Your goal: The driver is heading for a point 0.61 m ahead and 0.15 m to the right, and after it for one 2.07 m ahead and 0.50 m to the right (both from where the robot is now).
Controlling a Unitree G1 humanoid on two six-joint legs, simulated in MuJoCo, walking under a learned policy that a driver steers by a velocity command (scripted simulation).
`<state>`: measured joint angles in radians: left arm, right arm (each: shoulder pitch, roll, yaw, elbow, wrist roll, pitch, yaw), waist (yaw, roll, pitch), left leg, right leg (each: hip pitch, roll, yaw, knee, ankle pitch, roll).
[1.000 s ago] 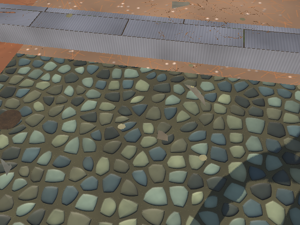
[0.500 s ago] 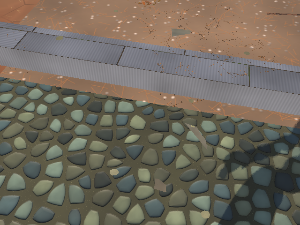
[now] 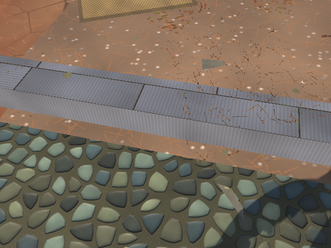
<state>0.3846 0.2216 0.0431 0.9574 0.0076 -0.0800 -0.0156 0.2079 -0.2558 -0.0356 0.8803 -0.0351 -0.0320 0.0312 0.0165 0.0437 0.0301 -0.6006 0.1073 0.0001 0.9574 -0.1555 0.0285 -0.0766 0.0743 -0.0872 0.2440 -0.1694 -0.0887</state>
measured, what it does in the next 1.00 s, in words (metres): walks ahead, turning right: left foot, then right foot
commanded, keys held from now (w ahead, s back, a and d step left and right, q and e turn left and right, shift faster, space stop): w+e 0.94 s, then w+q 0.06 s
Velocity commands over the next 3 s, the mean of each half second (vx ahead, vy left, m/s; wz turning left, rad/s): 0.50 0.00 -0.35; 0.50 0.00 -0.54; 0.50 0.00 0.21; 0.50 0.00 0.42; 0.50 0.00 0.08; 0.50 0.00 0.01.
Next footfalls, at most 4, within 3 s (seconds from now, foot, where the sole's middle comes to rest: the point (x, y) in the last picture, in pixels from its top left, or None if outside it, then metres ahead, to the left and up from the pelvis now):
0.24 left None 0.30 0.12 -0.79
0.78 right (219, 246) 0.51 -0.14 -0.79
1.34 left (216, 179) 0.82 -0.16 -0.79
1.86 right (267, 107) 1.11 -0.42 -0.63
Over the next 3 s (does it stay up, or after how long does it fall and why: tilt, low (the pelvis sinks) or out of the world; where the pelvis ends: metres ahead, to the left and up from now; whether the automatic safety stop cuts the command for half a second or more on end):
stays up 1.60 -0.41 0.14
